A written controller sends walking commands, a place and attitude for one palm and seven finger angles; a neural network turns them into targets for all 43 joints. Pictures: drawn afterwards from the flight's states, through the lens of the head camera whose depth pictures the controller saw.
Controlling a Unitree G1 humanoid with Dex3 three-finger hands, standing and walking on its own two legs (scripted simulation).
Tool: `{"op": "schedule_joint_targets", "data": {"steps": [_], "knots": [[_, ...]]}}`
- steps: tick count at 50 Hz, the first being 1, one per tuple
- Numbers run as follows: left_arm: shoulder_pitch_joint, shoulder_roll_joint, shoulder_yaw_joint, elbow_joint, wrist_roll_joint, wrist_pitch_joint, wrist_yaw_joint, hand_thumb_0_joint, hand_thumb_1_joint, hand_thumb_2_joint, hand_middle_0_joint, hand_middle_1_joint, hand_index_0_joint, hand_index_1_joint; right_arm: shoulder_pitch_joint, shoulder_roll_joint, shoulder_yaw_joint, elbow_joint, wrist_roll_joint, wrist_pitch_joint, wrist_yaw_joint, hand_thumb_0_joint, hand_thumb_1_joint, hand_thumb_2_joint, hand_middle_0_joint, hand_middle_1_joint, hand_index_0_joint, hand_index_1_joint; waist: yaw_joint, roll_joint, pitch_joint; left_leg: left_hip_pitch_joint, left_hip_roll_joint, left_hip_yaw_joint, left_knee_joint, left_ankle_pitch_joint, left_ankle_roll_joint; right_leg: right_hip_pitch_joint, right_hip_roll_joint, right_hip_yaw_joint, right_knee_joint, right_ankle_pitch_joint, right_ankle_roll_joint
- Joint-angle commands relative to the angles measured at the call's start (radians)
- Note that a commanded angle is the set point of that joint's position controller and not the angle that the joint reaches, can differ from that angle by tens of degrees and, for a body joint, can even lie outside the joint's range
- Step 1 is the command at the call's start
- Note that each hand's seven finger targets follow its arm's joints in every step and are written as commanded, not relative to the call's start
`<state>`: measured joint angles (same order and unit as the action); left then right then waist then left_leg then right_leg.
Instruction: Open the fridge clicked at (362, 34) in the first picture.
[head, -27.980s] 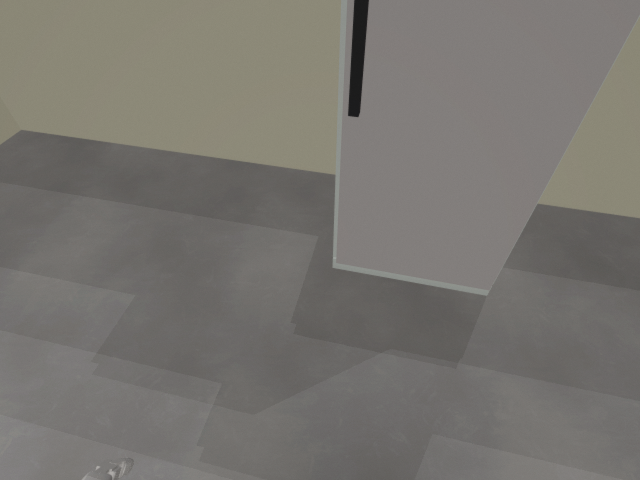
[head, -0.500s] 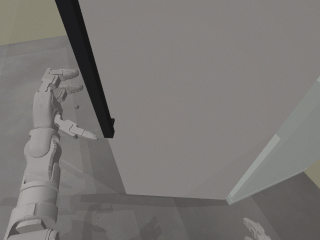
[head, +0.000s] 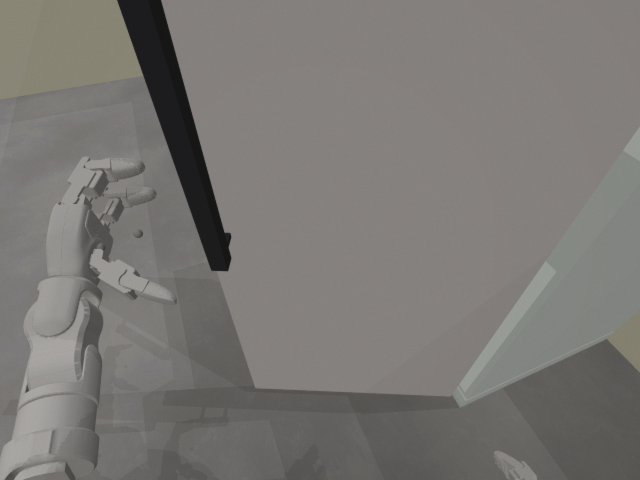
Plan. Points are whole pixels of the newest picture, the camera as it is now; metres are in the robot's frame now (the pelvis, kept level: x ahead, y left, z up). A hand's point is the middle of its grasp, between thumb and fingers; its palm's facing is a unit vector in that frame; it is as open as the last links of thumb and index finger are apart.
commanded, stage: slip the hand off the handle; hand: left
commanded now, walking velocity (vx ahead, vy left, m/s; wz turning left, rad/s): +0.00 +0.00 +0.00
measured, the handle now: (193, 147) +0.44 +0.19 +0.20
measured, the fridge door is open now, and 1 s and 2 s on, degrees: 65 65 65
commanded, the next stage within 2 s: draw the hand back to the body in 0.54 s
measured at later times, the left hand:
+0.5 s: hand (126, 295) +0.26 +0.22 +0.15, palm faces +0.21 -0.97 -0.15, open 14.7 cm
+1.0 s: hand (99, 295) +0.25 +0.23 +0.17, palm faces +0.26 -0.96 -0.01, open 14.7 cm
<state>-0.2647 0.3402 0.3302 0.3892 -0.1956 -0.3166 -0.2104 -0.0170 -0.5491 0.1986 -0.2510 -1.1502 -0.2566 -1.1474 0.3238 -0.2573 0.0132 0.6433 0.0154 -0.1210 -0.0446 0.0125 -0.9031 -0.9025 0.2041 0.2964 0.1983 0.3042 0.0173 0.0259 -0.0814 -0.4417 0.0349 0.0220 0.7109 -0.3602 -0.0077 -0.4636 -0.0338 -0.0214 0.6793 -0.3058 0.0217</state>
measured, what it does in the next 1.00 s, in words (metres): stands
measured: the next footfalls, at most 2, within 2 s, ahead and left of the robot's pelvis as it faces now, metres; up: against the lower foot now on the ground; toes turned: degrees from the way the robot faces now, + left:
none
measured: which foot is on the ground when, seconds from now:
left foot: down 0.00-1.00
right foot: down 0.00-1.00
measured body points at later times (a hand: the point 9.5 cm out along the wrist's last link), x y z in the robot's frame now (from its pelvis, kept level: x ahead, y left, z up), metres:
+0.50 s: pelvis -0.01 -0.02 +0.00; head -0.01 -0.04 +0.45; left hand +0.24 +0.27 +0.16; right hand +0.19 -0.24 -0.07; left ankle +0.00 +0.12 -0.72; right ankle +0.02 -0.14 -0.72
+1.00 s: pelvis +0.02 -0.01 +0.01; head -0.02 -0.03 +0.46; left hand +0.23 +0.28 +0.17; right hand +0.22 -0.22 -0.05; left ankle +0.00 +0.12 -0.72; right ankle +0.02 -0.14 -0.72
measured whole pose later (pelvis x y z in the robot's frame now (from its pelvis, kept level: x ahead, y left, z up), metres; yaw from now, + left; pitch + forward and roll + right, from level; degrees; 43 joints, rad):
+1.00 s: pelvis +0.02 -0.01 +0.01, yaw +1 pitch -1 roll +0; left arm 0.15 0.26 0.32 -0.20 -0.32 0.16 -0.14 -0.02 -0.55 0.20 -0.25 -1.15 -0.25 -1.15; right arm 0.23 -0.24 0.06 0.63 0.03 -0.26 -0.09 0.01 -0.90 -0.90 0.20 0.30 0.20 0.30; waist 0.09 0.05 -0.09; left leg -0.24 0.03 0.00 0.58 -0.33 -0.02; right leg -0.27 -0.04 -0.05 0.58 -0.30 0.01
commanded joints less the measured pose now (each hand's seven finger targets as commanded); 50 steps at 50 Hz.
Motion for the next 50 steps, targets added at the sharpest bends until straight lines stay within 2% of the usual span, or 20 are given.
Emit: {"op": "schedule_joint_targets", "data": {"steps": [1,3,9,11,18,23,24,26,27,30,33,34,35,37,38,40,42,46,48,50], "knots": [[-0.224,0.251,0.109,-0.351,-0.012,-0.074,0.043,0.0,-0.55,0.2,-0.25,-1.15,-0.25,-1.15,-0.094,-0.135,-0.051,-0.171,-0.003,-0.067,-0.012,0.0,-0.9,-0.9,0.2,0.3,0.2,0.3,0.041,0.027,-0.241,0.075,-0.038,-0.026,-0.121,0.228,0.009,0.168,0.05,-0.021,-0.053,0.19,-0.05],[-0.186,0.2,0.067,-0.39,0.0,-0.076,0.06,0.0,-0.55,0.2,-0.25,-1.15,-0.25,-1.15,-0.111,-0.123,-0.044,-0.177,-0.005,-0.073,-0.007,0.0,-0.9,-0.9,0.2,0.3,0.2,0.3,0.034,0.034,-0.216,0.077,-0.038,-0.021,-0.123,0.218,0.01,0.152,0.049,-0.023,-0.055,0.183,-0.048],[-0.128,0.148,0.005,-0.46,0.003,-0.047,0.061,0.0,-0.55,0.2,-0.25,-1.15,-0.25,-1.15,-0.141,-0.119,-0.036,-0.176,-0.003,-0.094,-0.02,0.0,-0.9,-0.9,0.2,0.3,0.2,0.3,0.02,0.021,-0.152,0.071,-0.04,-0.018,-0.136,0.126,0.017,0.133,0.046,-0.017,-0.088,0.099,-0.044],[-0.07,0.166,0.027,-0.446,-0.009,-0.029,0.049,0.0,-0.55,0.2,-0.25,-1.15,-0.25,-1.15,-0.142,-0.123,-0.034,-0.172,-0.001,-0.097,-0.026,0.0,-0.9,-0.9,0.2,0.3,0.2,0.3,0.025,-0.018,-0.135,0.058,-0.039,-0.014,-0.137,0.105,0.021,0.146,0.042,-0.011,-0.103,0.08,-0.042],[-0.047,0.157,0.025,-0.502,-0.036,-0.001,0.027,0.0,-0.55,0.2,-0.25,-1.15,-0.25,-1.15,-0.174,-0.111,-0.02,-0.172,0.002,-0.121,-0.045,0.0,-0.9,-0.9,0.2,0.3,0.2,0.3,0.03,-0.004,-0.103,0.059,-0.05,-0.009,-0.138,0.07,0.022,0.15,0.031,0.008,-0.131,0.034,-0.036],[0.053,0.163,0.046,-0.564,-0.042,-0.019,0.023,0.0,-0.55,0.2,-0.25,-1.15,-0.25,-1.15,-0.174,-0.105,-0.019,-0.178,-0.006,-0.139,-0.042,0.0,-0.9,-0.9,0.2,0.3,0.2,0.3,0.049,-0.016,-0.142,0.065,-0.051,-0.008,-0.126,0.121,0.022,0.194,0.026,0.01,-0.115,0.099,-0.034],[0.041,0.158,0.036,-0.581,-0.042,-0.021,0.02,0.0,-0.55,0.2,-0.25,-1.15,-0.25,-1.15,-0.18,-0.106,-0.018,-0.176,-0.007,-0.141,-0.043,0.0,-0.9,-0.9,0.2,0.3,0.2,0.3,0.044,0.005,-0.136,0.064,-0.053,-0.004,-0.123,0.122,0.022,0.189,0.024,0.016,-0.117,0.103,-0.033],[0.03,0.171,0.046,-0.575,-0.044,-0.021,0.017,0.0,-0.55,0.2,-0.25,-1.15,-0.25,-1.15,-0.172,-0.11,-0.018,-0.167,-0.009,-0.145,-0.046,0.0,-0.9,-0.9,0.2,0.3,0.2,0.3,0.035,-0.022,-0.125,0.057,-0.051,-0.005,-0.117,0.13,0.024,0.188,0.023,0.018,-0.118,0.116,-0.03],[0.043,0.175,0.057,-0.57,-0.048,-0.018,0.013,0.0,-0.55,0.2,-0.25,-1.15,-0.25,-1.15,-0.175,-0.108,-0.019,-0.166,-0.006,-0.147,-0.048,0.0,-0.9,-0.9,0.2,0.3,0.2,0.3,0.042,-0.011,-0.118,0.054,-0.05,-0.007,-0.121,0.125,0.022,0.186,0.023,0.015,-0.117,0.11,-0.031],[0.006,0.159,0.039,-0.558,-0.057,-0.007,0.002,0.0,-0.55,0.2,-0.25,-1.15,-0.25,-1.15,-0.178,-0.109,-0.017,-0.157,-0.004,-0.155,-0.057,0.0,-0.9,-0.9,0.2,0.3,0.2,0.3,0.028,-0.008,-0.094,0.051,-0.053,-0.006,-0.121,0.103,0.021,0.166,0.021,0.019,-0.13,0.077,-0.029],[0.051,0.173,0.063,-0.546,-0.067,0.001,-0.007,0.0,-0.55,0.2,-0.25,-1.15,-0.25,-1.15,-0.169,-0.112,-0.021,-0.156,-0.004,-0.163,-0.059,0.0,-0.9,-0.9,0.2,0.3,0.2,0.3,0.041,-0.023,-0.122,0.051,-0.051,-0.009,-0.117,0.123,0.02,0.188,0.019,0.02,-0.121,0.102,-0.028],[0.095,0.134,0.113,-0.435,-0.201,0.165,-0.012,0.0,-0.55,0.2,-0.25,-1.15,-0.25,-1.15,-0.201,-0.109,-0.011,-0.163,0.035,-0.169,-0.071,0.0,-0.9,-0.9,0.2,0.3,0.2,0.3,0.083,-0.02,-0.187,0.056,-0.056,-0.01,-0.154,0.095,0.017,0.288,0.003,0.042,-0.165,0.083,-0.035],[0.024,0.132,0.084,-0.569,-0.202,0.243,-0.014,0.0,-0.55,0.2,-0.25,-1.15,-0.25,-1.15,-0.226,-0.107,-0.005,-0.183,0.04,-0.179,-0.081,0.0,-0.9,-0.9,0.2,0.3,0.2,0.3,0.08,0.012,-0.206,0.1,-0.055,-0.008,-0.17,0.118,0.02,0.302,-0.001,0.029,-0.178,0.104,-0.03],[0.037,0.176,0.128,-0.619,-0.202,0.352,-0.001,0.0,-0.55,0.2,-0.25,-1.15,-0.25,-1.15,-0.23,-0.11,-0.001,-0.186,0.04,-0.194,-0.094,0.0,-0.9,-0.9,0.2,0.3,0.2,0.3,0.09,0.027,-0.222,0.127,-0.054,-0.015,-0.18,0.178,0.024,0.321,0.002,0.013,-0.172,0.176,-0.029],[0.052,0.166,0.102,-0.657,-0.173,0.406,0.016,0.0,-0.55,0.2,-0.25,-1.15,-0.25,-1.15,-0.235,-0.103,0.006,-0.189,0.041,-0.197,-0.092,0.0,-0.9,-0.9,0.2,0.3,0.2,0.3,0.094,0.044,-0.202,0.141,-0.051,-0.017,-0.196,0.202,0.027,0.309,0.008,-0.009,-0.167,0.201,-0.031],[0.091,0.145,0.074,-0.742,-0.116,0.432,0.057,0.0,-0.55,0.2,-0.25,-1.15,-0.25,-1.15,-0.22,-0.095,0.003,-0.194,0.032,-0.206,-0.08,0.0,-0.9,-0.9,0.2,0.3,0.2,0.3,0.082,0.021,-0.152,0.163,-0.047,-0.018,-0.205,0.255,0.03,0.28,0.02,-0.033,-0.161,0.244,-0.028],[0.178,0.114,0.049,-0.795,-0.09,0.418,0.082,0.0,-0.55,0.2,-0.25,-1.15,-0.25,-1.15,-0.207,-0.092,0.002,-0.193,0.025,-0.208,-0.064,0.0,-0.9,-0.9,0.2,0.3,0.2,0.3,0.077,-0.004,-0.133,0.186,-0.04,-0.019,-0.204,0.316,0.029,0.276,0.026,-0.046,-0.15,0.296,-0.031],[0.222,0.102,0.09,-0.785,-0.125,0.405,0.078,0.0,-0.55,0.2,-0.25,-1.15,-0.25,-1.15,-0.205,-0.103,-0.002,-0.171,0.021,-0.2,-0.06,0.0,-0.9,-0.9,0.2,0.3,0.2,0.3,0.076,-0.051,-0.102,0.196,-0.038,-0.014,-0.206,0.298,0.021,0.278,0.033,-0.046,-0.162,0.289,-0.031],[0.25,0.096,0.096,-0.774,-0.131,0.429,0.071,0.0,-0.55,0.2,-0.25,-1.15,-0.25,-1.15,-0.211,-0.097,0.0,-0.173,0.024,-0.195,-0.063,0.0,-0.9,-0.9,0.2,0.3,0.2,0.3,0.078,-0.045,-0.08,0.194,-0.038,-0.01,-0.218,0.283,0.019,0.27,0.03,-0.048,-0.169,0.271,-0.029],[0.244,0.102,0.091,-0.803,-0.118,0.459,0.068,0.0,-0.55,0.2,-0.25,-1.15,-0.25,-1.15,-0.224,-0.093,0.004,-0.177,0.028,-0.182,-0.066,0.0,-0.9,-0.9,0.2,0.3,0.2,0.3,0.079,0.008,-0.064,0.196,-0.04,-0.007,-0.23,0.258,0.017,0.262,0.029,-0.044,-0.18,0.229,-0.031]]}}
